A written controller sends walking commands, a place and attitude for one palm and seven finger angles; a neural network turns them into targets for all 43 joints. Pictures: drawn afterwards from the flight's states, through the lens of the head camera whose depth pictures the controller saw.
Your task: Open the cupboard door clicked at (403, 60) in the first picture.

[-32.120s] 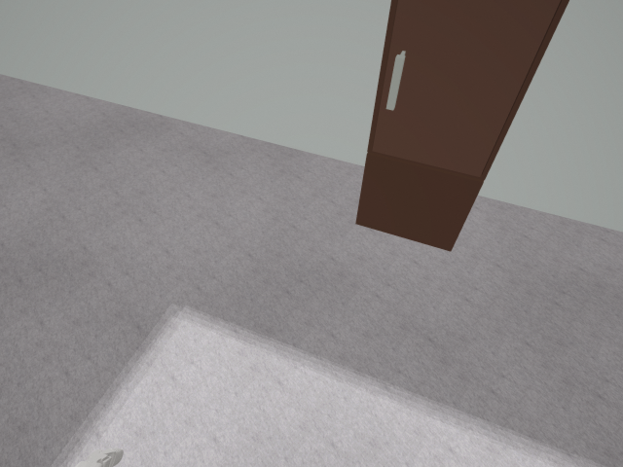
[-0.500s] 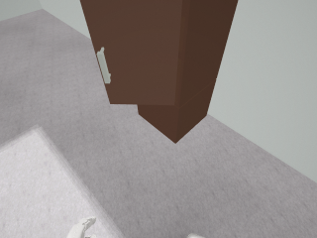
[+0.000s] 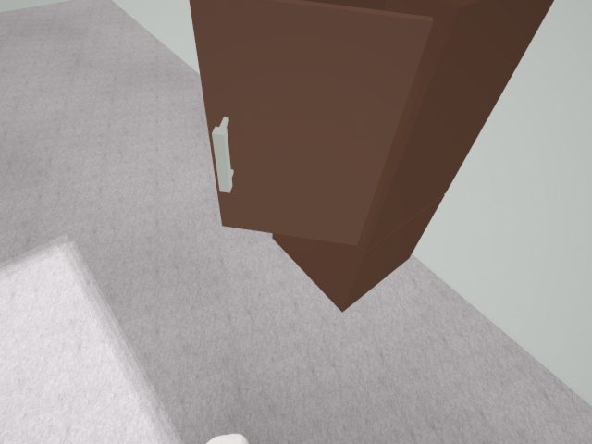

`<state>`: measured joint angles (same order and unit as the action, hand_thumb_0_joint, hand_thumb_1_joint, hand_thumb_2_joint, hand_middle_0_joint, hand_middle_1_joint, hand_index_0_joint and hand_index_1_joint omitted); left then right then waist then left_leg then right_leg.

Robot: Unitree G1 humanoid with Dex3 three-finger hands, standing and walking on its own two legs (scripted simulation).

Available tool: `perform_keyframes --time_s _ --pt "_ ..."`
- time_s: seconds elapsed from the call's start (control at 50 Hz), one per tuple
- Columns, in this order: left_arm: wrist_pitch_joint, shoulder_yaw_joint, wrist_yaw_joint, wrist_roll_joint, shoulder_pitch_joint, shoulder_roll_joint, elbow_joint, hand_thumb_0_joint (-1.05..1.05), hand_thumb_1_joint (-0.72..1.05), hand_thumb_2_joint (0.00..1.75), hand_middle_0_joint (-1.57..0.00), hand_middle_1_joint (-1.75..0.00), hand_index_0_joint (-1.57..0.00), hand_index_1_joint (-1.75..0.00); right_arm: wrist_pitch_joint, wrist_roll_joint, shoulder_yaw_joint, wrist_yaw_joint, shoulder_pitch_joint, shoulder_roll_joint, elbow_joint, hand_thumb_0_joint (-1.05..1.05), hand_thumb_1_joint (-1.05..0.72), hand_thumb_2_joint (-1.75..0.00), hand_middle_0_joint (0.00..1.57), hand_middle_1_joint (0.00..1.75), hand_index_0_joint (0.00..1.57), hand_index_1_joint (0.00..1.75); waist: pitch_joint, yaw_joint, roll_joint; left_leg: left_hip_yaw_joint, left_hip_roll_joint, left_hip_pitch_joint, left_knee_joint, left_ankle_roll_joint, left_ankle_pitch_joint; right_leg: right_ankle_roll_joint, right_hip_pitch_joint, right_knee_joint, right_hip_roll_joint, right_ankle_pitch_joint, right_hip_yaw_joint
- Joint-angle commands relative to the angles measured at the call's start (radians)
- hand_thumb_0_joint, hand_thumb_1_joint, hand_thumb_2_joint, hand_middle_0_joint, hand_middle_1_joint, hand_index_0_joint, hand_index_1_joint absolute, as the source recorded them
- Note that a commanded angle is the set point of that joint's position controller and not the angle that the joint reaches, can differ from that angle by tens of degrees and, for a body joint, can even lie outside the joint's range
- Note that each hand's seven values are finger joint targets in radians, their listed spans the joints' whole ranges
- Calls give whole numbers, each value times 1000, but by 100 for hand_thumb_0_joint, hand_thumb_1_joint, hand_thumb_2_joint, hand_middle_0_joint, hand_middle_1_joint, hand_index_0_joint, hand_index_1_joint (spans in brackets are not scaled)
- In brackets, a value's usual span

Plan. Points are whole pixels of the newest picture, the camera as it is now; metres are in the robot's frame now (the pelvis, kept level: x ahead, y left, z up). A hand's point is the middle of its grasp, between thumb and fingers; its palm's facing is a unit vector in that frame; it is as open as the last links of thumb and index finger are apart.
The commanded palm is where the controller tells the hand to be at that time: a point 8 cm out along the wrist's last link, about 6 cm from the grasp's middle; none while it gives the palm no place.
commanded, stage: come to a stop and stand still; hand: left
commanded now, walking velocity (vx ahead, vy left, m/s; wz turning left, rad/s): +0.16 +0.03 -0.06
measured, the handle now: (225, 155) +0.66 +0.21 -0.04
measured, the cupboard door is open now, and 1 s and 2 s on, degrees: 43 43 43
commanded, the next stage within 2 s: look again from close up in 0.98 s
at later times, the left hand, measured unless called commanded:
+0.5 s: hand (182, 433) +0.15 +0.18 -0.16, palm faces -0.01 -0.97 -0.25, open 7.4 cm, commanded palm none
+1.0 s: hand out of the picture +0.07 +0.21 -0.15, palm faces -0.03 -0.96 -0.28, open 7.4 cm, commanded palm none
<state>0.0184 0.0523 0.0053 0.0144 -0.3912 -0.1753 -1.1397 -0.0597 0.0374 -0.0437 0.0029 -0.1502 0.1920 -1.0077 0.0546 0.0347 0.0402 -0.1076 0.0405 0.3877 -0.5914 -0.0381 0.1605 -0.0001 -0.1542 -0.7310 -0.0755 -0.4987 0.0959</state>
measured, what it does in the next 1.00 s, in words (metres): steps on the spot: right foot, then left foot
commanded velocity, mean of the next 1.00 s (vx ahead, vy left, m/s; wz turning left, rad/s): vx -0.09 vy -0.01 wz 0.00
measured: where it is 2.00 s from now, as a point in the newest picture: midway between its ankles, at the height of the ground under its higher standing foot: outside the picture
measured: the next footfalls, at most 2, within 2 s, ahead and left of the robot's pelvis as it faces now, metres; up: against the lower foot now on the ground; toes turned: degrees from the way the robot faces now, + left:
right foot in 0.34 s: +0.15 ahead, -0.08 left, +0.00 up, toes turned -4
left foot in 0.62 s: +0.08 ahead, +0.11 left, +0.00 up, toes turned +2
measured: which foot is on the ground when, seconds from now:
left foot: down 0.00-0.38, up 0.40-0.60, down 0.62-1.00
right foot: up 0.00-0.32, down 0.34-1.00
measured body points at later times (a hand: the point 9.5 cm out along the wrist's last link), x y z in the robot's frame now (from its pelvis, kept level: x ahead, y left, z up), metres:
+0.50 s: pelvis +0.07 -0.01 +0.01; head +0.11 -0.02 +0.46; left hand +0.15 +0.23 -0.14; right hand +0.09 -0.25 -0.15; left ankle +0.04 +0.10 -0.69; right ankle +0.07 -0.12 -0.72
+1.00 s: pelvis +0.05 +0.01 +0.01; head +0.06 -0.01 +0.46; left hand +0.08 +0.26 -0.13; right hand +0.10 -0.22 -0.15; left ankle +0.04 +0.11 -0.72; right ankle +0.07 -0.12 -0.72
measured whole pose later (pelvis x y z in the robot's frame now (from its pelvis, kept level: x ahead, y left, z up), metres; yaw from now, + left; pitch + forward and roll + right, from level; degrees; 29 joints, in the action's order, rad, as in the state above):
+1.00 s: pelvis +0.05 +0.01 +0.01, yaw -3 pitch -1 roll +1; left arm -0.01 0.00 0.02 0.01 -0.29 -0.19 -1.06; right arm -0.01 0.02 0.00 -0.03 -0.26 0.20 -0.96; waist 0.01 0.01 -0.05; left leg -0.10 -0.02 0.19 -0.49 -0.03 0.30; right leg 0.02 -0.28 -0.55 -0.05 -0.25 0.02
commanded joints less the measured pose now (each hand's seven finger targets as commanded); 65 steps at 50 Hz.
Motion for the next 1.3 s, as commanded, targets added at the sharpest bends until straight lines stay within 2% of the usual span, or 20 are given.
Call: perform_keyframes --time_s 0.0,0.06,0.12,0.22,0.28,0.3,0.34,0.36,0.4,0.44,0.5,0.56,0.6,0.62,0.64,0.66,0.68,0.74,0.84,1.28 --pt "29 4 0 6 111 -62 127 0 90 90 -20 -30 -20 -30 12 -7 -25 -28 -227 157 -7 0 -90 -90 20 30 20 30 -49 -93 -250 408 330 -266 355 -164 77 -33 -451 -507 -23 12 -79" --pt "13 -5 -6 7 58 -27 89 0 90 90 -20 -30 -20 -30 -12 -11 7 -40 -152 87 2 0 -90 -90 20 30 20 30 -35 -28 -118 229 265 -182 348 -124 -282 -2 -345 -369 -51 126 -93" --pt "-16 -18 13 -4 9 -3 67 0 90 90 -20 -30 -20 -30 -2 -17 18 -50 -97 88 1 0 -90 -90 20 30 20 30 -117 -1 -95 110 245 -173 274 -115 -608 23 -163 -127 -21 146 -75" --pt "-53 2 17 5 67 -61 109 0 90 90 -20 -30 -20 -30 48 -17 -12 -58 -73 127 -14 0 -90 -90 20 30 20 30 -47 -14 -182 155 260 -123 241 -111 -422 17 -110 28 15 163 -44" --pt "-51 13 17 10 64 -93 137 0 90 90 -20 -30 -20 -30 62 -19 -26 -55 -68 139 -6 0 -90 -90 20 30 20 30 -37 3 -144 158 224 -101 163 -72 -354 -3 -60 170 13 345 -62" --pt "-45 16 19 13 69 -117 147 0 90 90 -20 -30 -20 -30 66 -22 -30 -53 -77 128 -3 0 -90 -90 20 30 20 30 -60 -5 -93 133 170 -107 116 -36 -285 -18 -42 211 -15 520 -105" --pt "-34 16 22 15 116 -173 169 0 90 90 -20 -30 -20 -30 79 -31 -30 -40 -121 80 0 0 -90 -90 20 30 20 30 -95 -36 48 28 30 -83 -13 39 10 -112 -43 263 -177 736 -252" --pt "-26 20 27 11 115 -182 166 0 90 90 -20 -30 -20 -30 90 -31 -24 -37 -130 44 0 0 -90 -90 20 30 20 30 -119 -37 181 4 -30 -76 -121 61 227 -169 -28 331 -246 835 -303" --pt "-18 18 37 9 140 -177 164 0 90 90 -20 -30 -20 -30 99 -32 -23 -36 -97 49 6 0 -90 -90 20 30 20 30 -118 -19 158 86 -32 -10 -309 61 416 -235 16 333 -282 1020 -311" --pt "-18 23 41 11 159 -182 168 0 90 90 -20 -30 -20 -30 100 -37 -18 -36 -83 44 5 0 -90 -90 20 30 20 30 -122 -19 136 102 -37 21 -307 71 415 -229 82 303 -255 1101 -262" --pt "-22 29 42 10 175 -188 166 0 90 90 -20 -30 -20 -30 98 -36 -13 -33 -101 34 -10 0 -90 -90 20 30 20 30 -118 -20 118 74 -39 -27 -135 82 331 -196 105 287 -222 1041 -221" --pt "-26 24 37 -1 199 -173 155 0 90 90 -20 -30 -20 -30 88 -31 -10 -31 -162 26 -41 0 -90 -90 20 30 20 30 -113 -48 93 65 -29 -204 170 73 71 -118 10 243 -163 769 -191" --pt "-37 10 28 -12 181 -108 170 0 90 90 -20 -30 -20 -30 71 -18 -14 -33 -134 112 -21 0 -90 -90 20 30 20 30 -98 -19 -164 267 169 -216 241 -20 -231 -14 -91 192 -28 384 -98" --pt "-2 -12 71 -10 98 -93 146 0 90 90 -20 -30 -20 -30 53 -34 -29 -24 -87 153 56 0 -90 -90 20 30 20 30 -191 -23 -225 114 171 -278 46 13 -483 -28 -75 162 -40 437 -90" --pt "-14 -10 65 -1 138 -147 191 0 90 90 -20 -30 -20 -30 52 -19 -16 -22 -99 114 93 0 -90 -90 20 30 20 30 -173 -27 -356 168 124 -185 93 5 -321 -50 -79 127 -30 311 -100" --pt "-17 -16 56 2 145 -137 194 0 90 90 -20 -30 -20 -30 56 -14 -1 -20 -69 97 118 0 -90 -90 20 30 20 30 -93 -10 -363 180 129 -117 143 -8 -197 -44 -104 134 -2 204 -85" --pt "-24 -20 48 7 152 -127 194 0 90 90 -20 -30 -20 -30 50 -14 1 -25 -83 92 137 0 -90 -90 20 30 20 30 -19 -22 -330 209 127 -76 187 -11 -156 -40 -139 123 20 164 -70" --pt "-26 -29 32 6 127 -104 184 0 90 90 -20 -30 -20 -30 42 -21 6 -33 -124 109 156 0 -90 -90 20 30 20 30 -22 -22 -149 211 127 -99 211 -30 -90 -33 -133 154 27 204 -77" --pt "-20 -35 22 5 119 -107 162 0 90 90 -20 -30 -20 -30 34 -20 9 -32 -130 114 139 0 -90 -90 20 30 20 30 15 -31 -39 186 88 -100 257 -20 112 -29 -142 227 2 244 -131" --pt "13 -36 21 -3 131 -155 77 0 90 90 -20 -30 -20 -30 22 -20 36 -30 -171 105 -42 0 -90 -90 20 30 20 30 -21 -35 -34 118 59 -195 256 10 16 -52 -65 336 -46 363 -176"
